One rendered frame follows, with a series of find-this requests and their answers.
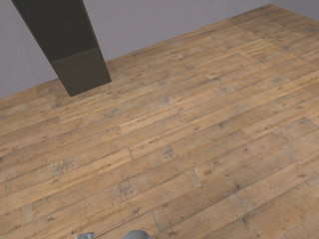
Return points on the cupboard door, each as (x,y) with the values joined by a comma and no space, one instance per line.
(61,27)

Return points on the handle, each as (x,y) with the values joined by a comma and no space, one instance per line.
(26,8)

